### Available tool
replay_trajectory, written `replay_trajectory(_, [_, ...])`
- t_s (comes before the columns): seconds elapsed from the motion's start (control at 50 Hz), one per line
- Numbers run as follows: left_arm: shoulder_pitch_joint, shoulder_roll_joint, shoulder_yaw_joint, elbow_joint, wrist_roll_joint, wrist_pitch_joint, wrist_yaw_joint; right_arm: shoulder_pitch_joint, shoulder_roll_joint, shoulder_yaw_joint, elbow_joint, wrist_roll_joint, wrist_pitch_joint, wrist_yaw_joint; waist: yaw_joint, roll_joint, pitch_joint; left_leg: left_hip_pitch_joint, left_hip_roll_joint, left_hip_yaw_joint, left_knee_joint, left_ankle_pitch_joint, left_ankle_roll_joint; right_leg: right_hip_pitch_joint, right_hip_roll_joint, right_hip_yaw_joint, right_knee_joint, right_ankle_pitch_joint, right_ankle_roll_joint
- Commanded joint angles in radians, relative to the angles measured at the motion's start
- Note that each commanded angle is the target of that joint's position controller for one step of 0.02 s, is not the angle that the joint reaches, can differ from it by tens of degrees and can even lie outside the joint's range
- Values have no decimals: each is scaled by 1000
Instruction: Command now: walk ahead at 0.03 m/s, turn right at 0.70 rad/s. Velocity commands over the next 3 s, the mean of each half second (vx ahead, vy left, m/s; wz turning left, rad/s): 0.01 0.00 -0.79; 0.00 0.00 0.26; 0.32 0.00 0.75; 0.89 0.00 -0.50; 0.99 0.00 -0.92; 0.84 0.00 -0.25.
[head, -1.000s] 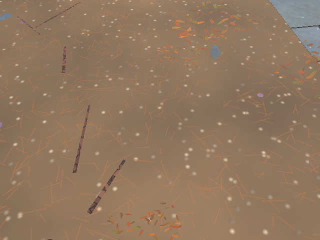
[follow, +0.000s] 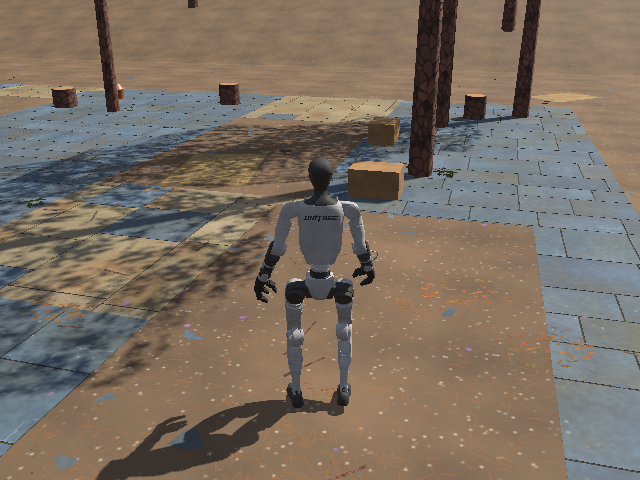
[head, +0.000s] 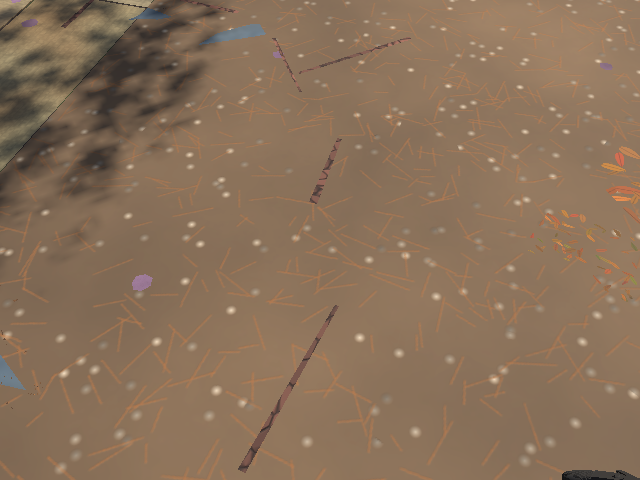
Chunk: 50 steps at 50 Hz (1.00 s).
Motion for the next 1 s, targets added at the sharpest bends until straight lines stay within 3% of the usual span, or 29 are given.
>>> replay_trajectory(0.02, [5, 81, 22, -91, 3, -4, -21, -25, -182, -65, -40, 18, -10, -4, -14, 158, -174, 155, 302, -153, -114, 282, 184, 69, -11, -21, -118, 31, -41])
replay_trajectory(0.06, [77, 85, 36, -73, 7, 5, -26, -50, -174, -69, -26, 44, -8, 1, 32, 125, -167, 107, 272, -88, -14, 203, 112, 182, 29, -53, -294, 150, -95])
replay_trajectory(0.08, [116, 121, 53, -62, 18, 4, -17, -8, -141, -67, -2, 49, -4, 6, 38, 26, -129, 22, 202, -33, 128, 51, 38, 250, 35, 22, -412, 268, -146])
replay_trajectory(0.1, [139, 267, 90, -83, 21, -3, 7, 6, -99, -58, -22, 13, 0, 11, 10, -307, -76, -251, 54, 55, 441, -321, -79, 353, -202, 393, -515, 696, -263])
replay_trajectory(0.12, [123, 298, 85, -113, 57, -30, 1, -124, -94, -53, -83, -3, -5, 4, 40, -319, -91, -431, -85, -137, 650, -503, -107, 342, -285, 627, -566, 722, -428])
replay_trajectory(0.14, [107, 275, 84, -116, 65, -57, -7, -156, -119, -59, -86, 7, -7, -1, 50, -188, -118, -467, -76, -233, 722, -456, -82, 358, -264, 581, -592, 581, -422])
replay_trajectory(0.16, [60, 259, 82, -123, 42, -74, -2, -141, -127, -65, -76, 21, -12, -6, 16, -136, -103, -480, -63, -271, 710, -353, -59, 364, -212, 522, -591, 507, -368])
replay_trajectory(0.18, [5, 218, 73, -134, 13, -74, 7, -107, -141, -72, -50, 15, -14, -15, -14, -84, -103, -482, -47, -285, 685, -275, -55, 366, -180, 473, -573, 481, -319])
replay_trajectory(0.2, [-33, 185, 62, -147, -4, -68, 18, -89, -156, -78, -41, 9, -17, -20, -30, -94, -109, -458, -46, -293, 660, -221, -58, 350, -160, 445, -562, 498, -295])
replay_trajectory(0.24, [-28, 157, 52, -164, -2, -55, 35, -65, -140, -78, -31, 13, -27, -11, -36, -98, -156, -408, -78, -296, 646, -147, -71, 361, -120, 418, -544, 559, -280])
replay_trajectory(0.34, [-5, 188, 65, -191, -2, -37, 53, -79, -110, -65, -30, 25, -40, 3, -21, -110, -159, -365, -130, -318, 411, -91, -103, 370, -74, 469, -519, 492, -271])
replay_trajectory(0.4, [-31, 187, 64, -214, 5, -28, 52, -59, -125, -65, -15, 28, -43, 14, -14, -143, -158, -289, -128, -314, 319, -74, -111, 327, -62, 487, -503, 448, -265])
replay_trajectory(0.5, [-49, 166, 45, -227, 19, -18, 35, -39, -144, -62, -17, 28, -55, 35, 8, -162, -166, -164, -105, -288, 228, -130, -88, 303, -73, 540, -438, 624, -281])
replay_trajectory(0.56, [-93, 154, 33, -234, 7, -15, 31, 18, -146, -62, -8, 28, -68, 48, -28, -149, -151, -26, -96, -261, 11, -12, -50, 278, -37, 558, -402, 591, -253])
replay_trajectory(0.58, [-87, 121, 19, -226, 11, -19, 31, 44, -144, -58, 0, 18, -72, 52, -42, -118, -153, 69, -55, -284, -101, 159, -28, 251, -12, 523, -393, 489, -213])
replay_trajectory(0.6, [-22, 47, -5, -211, 41, -27, 29, 32, -166, -50, -10, -6, -74, 53, 1, 26, -185, 165, 82, -451, -150, 355, 15, 218, 74, 425, -301, 270, -152])
replay_trajectory(0.62, [77, 43, -7, -182, 60, -35, 27, -23, -147, -28, -18, -22, -73, 52, 86, 170, -150, 144, 176, -558, -116, 581, 123, 191, 168, 336, -265, -93, -90])
replay_trajectory(0.64, [52, 72, -1, -184, 69, -41, 29, -39, -104, -11, -5, -20, -73, 56, 82, 216, -125, 61, 210, -636, -143, 432, 217, 203, 121, 273, -302, -72, -42])
replay_trajectory(0.66, [0, 101, 7, -174, 64, -47, 31, -44, -115, -16, -7, 2, -69, 61, 50, 187, -99, 64, 139, -607, -144, 288, 188, 216, 113, 252, -355, 22, -32])
replay_trajectory(0.68, [-55, 107, 13, -172, 58, -50, 32, -19, -164, -30, -2, 19, -61, 59, 16, 175, -96, 71, 92, -583, -134, 200, 150, 220, 125, 231, -386, 90, -33])
replay_trajectory(0.72, [-87, 115, 24, -180, 42, -47, 36, 16, -266, -61, -10, 45, -50, 49, -8, 184, -78, 97, 83, -638, -125, 156, 148, 169, 153, 180, -352, 82, -30])
replay_trajectory(0.74, [-88, 103, 24, -178, 34, -51, 37, 37, -276, -66, -14, 47, -45, 42, -15, 189, -81, 119, 87, -670, -120, 172, 161, 140, 167, 159, -326, 38, -27])
replay_trajectory(0.78, [-106, 80, 25, -180, 25, -63, 39, 95, -257, -71, -13, 48, -39, 33, -47, 207, -109, 221, 113, -750, -111, 275, 202, 40, 186, 168, -233, -104, -17])
replay_trajectory(0.82, [-118, 75, 28, -183, 18, -75, 37, 133, -256, -82, -9, 52, -35, 23, -62, 184, -151, 320, 139, -800, -94, 404, 227, -44, 180, 207, -135, -162, -5])
replay_trajectory(0.88, [-97, 68, 31, -167, 3, -89, 26, 86, -247, -96, -35, 69, -5, 5, -42, 145, -181, 296, 101, -779, -85, 416, 190, 1, 173, 215, -200, -95, 4])
replay_trajectory(0.92, [-68, 62, 32, -152, -4, -94, 15, 48, -244, -103, -61, 70, 19, 1, -29, 166, -181, 210, 60, -765, -92, 360, 163, 111, 188, 191, -321, -15, 0])
replay_trajectory(0.96, [8, 71, 42, -122, -2, -96, 7, 1, -235, -102, -88, 80, 31, 0, 15, 171, -179, 93, 6, -742, -71, 237, 115, 276, 187, 159, -533, 173, -14])
replay_trajectory(0.98, [36, 106, 56, -110, 2, -91, 11, 11, -207, -93, -95, 83, 32, -1, 19, 142, -178, -25, -49, -700, -22, 67, 65, 404, 115, 189, -618, 266, -40])
replay_trajectory(1.0, [10, 187, 68, -128, 25, -81, 19, 103, -130, -72, -86, 67, 32, 4, -43, -105, -186, -198, -190, -534, 206, -277, 3, 503, -124, 449, -657, 237, -146])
